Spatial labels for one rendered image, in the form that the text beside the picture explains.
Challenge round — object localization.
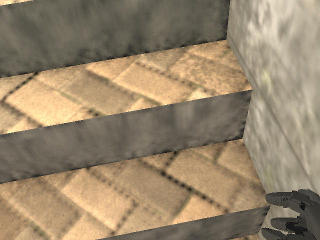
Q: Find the robot right hand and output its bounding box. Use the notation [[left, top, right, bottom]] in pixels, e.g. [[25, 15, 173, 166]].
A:
[[261, 190, 320, 240]]

